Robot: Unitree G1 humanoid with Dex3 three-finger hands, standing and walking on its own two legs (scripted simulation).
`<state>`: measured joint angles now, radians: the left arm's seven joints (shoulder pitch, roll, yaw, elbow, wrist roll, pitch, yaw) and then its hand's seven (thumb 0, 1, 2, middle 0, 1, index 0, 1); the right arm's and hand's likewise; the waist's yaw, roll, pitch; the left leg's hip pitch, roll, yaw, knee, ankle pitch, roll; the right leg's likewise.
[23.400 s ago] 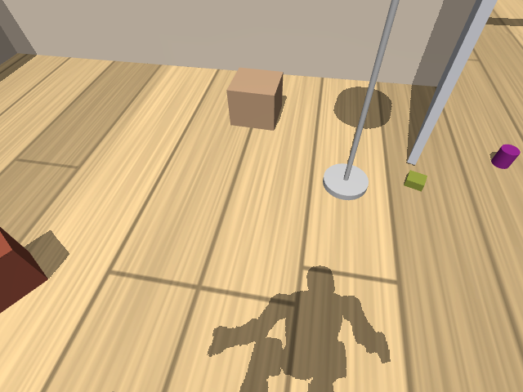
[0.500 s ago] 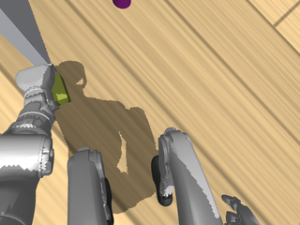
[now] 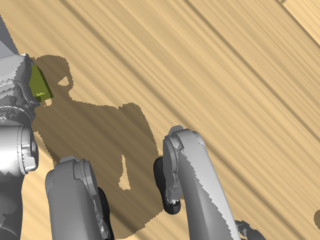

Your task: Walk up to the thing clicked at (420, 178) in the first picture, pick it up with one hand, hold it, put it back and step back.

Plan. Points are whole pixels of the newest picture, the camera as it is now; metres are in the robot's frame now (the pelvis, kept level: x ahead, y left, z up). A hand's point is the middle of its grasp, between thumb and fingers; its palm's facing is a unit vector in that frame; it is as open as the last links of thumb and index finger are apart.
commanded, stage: crouch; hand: left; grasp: from above
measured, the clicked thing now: (27, 87) +0.52 +0.23 -0.20
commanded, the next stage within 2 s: lower in 0.16 s
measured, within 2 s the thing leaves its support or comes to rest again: neither
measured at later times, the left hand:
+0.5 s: hand (29, 89) +0.52 +0.23 -0.22, palm faces -0.43 -0.12 -0.90, open 10.8 cm
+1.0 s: hand (37, 93) +0.53 +0.23 -0.27, palm faces -0.42 -0.15 -0.89, open 10.8 cm
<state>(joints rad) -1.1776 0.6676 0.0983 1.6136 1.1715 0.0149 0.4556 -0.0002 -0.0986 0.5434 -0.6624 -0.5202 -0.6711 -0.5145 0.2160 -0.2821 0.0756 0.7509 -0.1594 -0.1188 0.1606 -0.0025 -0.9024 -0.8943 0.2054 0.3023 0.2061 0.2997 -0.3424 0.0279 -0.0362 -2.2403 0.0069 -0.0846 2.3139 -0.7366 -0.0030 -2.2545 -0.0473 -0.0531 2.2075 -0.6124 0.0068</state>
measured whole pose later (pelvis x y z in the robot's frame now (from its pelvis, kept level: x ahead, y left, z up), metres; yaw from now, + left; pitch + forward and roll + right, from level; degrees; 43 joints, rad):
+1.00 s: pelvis +0.00 +0.01 -0.05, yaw -5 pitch +34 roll -11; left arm -1.26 0.89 0.17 1.75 1.23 -0.02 0.55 0.00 -0.11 0.50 -0.70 -0.49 -0.71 -0.48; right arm 0.22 -0.34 0.21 0.68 -0.21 -0.19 0.27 0.00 -0.91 -0.89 0.20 0.30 0.20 0.30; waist -0.44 -0.05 0.13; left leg -2.36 0.00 -0.16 2.50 -0.74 0.01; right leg -2.33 -0.03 -0.11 2.31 -0.59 0.03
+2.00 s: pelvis -0.01 +0.01 -0.05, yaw -9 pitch +31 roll -15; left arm -1.31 1.05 0.13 1.84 1.22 -0.03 0.62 0.00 -0.10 0.43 -0.71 -0.47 -0.72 -0.46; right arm 0.19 -0.39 0.32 0.62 -0.23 -0.27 0.30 0.00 -0.91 -0.90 0.20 0.30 0.20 0.30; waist -0.50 -0.13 0.23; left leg -2.34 0.01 -0.22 2.52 -0.74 0.02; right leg -2.28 -0.01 -0.17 2.28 -0.56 0.05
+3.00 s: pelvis -0.01 +0.02 -0.04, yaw -10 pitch +31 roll -16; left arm -1.30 1.10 0.09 1.80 1.17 -0.03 0.60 0.00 -0.38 0.85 -0.26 -0.83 -0.23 -0.86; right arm 0.18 -0.39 0.38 0.61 -0.23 -0.25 0.27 0.00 -0.91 -0.90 0.20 0.30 0.20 0.30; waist -0.52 -0.14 0.25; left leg -2.34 0.02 -0.23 2.50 -0.73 0.03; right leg -2.26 -0.01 -0.18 2.24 -0.55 0.06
